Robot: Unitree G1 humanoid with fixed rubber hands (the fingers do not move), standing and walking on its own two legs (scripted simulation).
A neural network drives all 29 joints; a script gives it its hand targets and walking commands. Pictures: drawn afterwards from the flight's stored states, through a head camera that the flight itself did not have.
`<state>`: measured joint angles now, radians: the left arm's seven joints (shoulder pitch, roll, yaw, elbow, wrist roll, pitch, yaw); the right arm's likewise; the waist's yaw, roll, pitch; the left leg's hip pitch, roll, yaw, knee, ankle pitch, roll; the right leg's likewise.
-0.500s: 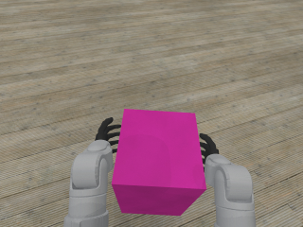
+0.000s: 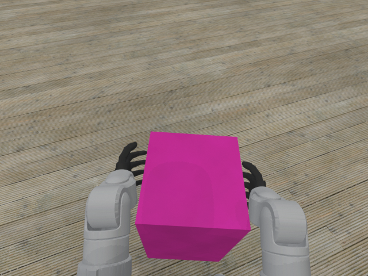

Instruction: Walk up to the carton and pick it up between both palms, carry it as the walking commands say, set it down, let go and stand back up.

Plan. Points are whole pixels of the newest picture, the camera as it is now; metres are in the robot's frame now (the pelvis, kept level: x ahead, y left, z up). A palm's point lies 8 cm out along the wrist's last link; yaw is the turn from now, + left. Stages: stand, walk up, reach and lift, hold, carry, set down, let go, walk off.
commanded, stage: carry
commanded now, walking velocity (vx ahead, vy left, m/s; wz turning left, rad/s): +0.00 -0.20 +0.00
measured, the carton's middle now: (188, 203) +0.28 +0.01 +0.00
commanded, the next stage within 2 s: none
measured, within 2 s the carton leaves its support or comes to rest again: neither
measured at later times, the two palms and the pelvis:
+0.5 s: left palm (185, 208) +0.24 +0.01 +0.09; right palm (334, 225) +0.22 -0.25 +0.07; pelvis -0.07 -0.13 +0.00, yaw +2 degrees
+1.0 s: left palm (261, 247) +0.18 -0.11 +0.09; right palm out of the picture +0.16 -0.37 +0.07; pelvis -0.13 -0.24 +0.01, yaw -1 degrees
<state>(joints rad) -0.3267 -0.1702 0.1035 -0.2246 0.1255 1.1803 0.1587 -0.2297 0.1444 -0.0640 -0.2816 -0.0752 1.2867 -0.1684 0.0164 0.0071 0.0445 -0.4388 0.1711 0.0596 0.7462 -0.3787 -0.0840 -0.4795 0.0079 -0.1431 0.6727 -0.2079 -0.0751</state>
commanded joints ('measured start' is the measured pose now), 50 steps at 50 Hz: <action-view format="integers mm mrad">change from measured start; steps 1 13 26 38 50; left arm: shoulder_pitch -329 -460 -353 -387 -325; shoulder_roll -1074 -1082 -1042 -1071 -1027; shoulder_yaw -680 -720 -688 -644 -681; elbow -15 -58 -26 0 0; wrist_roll -455 -473 -431 -452 -456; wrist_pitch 22 20 30 27 27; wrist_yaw -293 -289 -280 -294 -285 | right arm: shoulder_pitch -845 -790 -786 -898 -693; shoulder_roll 939 975 959 965 905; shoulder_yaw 709 666 680 725 667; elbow -347 -276 -251 -324 -267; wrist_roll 444 420 441 469 382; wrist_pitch -90 -115 -89 -96 -100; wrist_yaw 263 269 278 264 245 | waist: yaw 10 -25 -10 -12 -15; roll -251 210 -71 -239 3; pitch -584 -457 -582 -521 -599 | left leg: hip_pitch -44 233 202 281 116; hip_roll -104 329 -54 -114 75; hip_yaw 43 -356 41 135 19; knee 287 -376 -124 9 -39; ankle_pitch -226 259 42 -133 388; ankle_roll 63 308 99 111 27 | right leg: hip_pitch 319 -38 233 100 447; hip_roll -312 -112 -204 -154 -165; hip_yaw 331 241 193 55 207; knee -333 242 -209 -625 -254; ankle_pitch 103 -132 221 -136 334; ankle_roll -101 69 -11 334 45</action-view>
